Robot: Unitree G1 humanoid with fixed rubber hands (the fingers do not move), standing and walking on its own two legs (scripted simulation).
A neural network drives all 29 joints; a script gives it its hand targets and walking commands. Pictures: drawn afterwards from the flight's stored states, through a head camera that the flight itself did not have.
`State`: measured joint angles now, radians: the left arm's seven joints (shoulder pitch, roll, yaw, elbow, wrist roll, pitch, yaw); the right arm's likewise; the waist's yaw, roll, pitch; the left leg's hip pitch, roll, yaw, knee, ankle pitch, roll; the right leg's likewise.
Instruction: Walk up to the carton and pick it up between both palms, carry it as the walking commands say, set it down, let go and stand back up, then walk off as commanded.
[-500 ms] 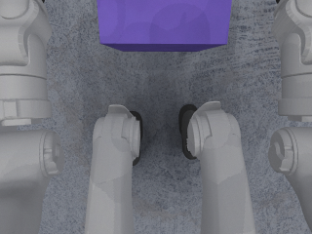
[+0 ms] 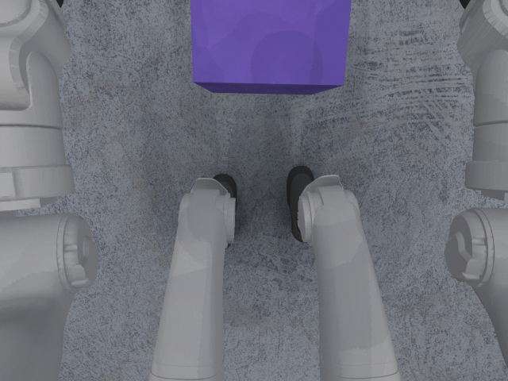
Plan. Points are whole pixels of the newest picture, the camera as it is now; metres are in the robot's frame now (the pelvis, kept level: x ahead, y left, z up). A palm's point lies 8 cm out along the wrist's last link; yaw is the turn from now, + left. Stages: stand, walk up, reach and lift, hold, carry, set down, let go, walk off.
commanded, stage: set down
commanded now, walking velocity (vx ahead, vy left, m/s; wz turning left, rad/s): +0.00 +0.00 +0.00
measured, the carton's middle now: (265, 51) +0.53 -0.01 -0.43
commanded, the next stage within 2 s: let go in 0.30 s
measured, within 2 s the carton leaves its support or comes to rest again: neither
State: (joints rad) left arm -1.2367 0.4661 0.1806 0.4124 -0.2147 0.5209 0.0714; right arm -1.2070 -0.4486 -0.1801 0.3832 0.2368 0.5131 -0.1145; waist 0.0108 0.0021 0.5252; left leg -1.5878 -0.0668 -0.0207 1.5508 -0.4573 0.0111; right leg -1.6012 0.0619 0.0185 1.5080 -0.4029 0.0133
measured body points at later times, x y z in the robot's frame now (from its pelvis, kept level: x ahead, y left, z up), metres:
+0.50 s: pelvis +0.02 +0.01 +0.10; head +0.36 +0.01 +0.38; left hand +0.51 +0.22 -0.05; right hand +0.51 -0.20 -0.04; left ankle +0.12 +0.10 -0.53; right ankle +0.14 -0.12 -0.53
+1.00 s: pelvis +0.09 +0.00 +0.18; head +0.17 +0.01 +0.62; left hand +0.34 +0.22 +0.10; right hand +0.34 -0.22 +0.10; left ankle +0.12 +0.10 -0.53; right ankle +0.13 -0.12 -0.53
